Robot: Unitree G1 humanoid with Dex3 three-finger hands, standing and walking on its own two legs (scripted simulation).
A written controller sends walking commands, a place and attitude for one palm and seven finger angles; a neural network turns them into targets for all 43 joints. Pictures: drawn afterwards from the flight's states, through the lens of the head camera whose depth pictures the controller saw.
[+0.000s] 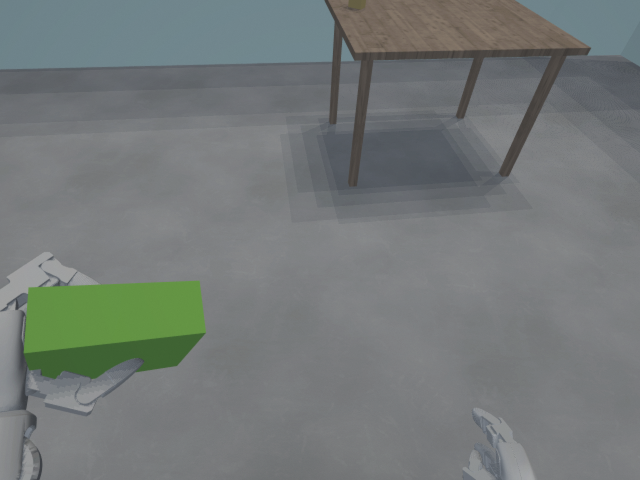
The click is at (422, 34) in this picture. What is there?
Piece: table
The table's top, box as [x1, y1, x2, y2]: [324, 0, 590, 60]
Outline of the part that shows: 324,0 354,60 583,55 587,54 590,48 514,0 366,0 365,7 360,10 348,7 348,0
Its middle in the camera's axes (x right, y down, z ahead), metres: +0.56 -1.00 +1.77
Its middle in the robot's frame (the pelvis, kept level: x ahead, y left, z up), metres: +2.01 -0.46 -0.10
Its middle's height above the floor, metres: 0.67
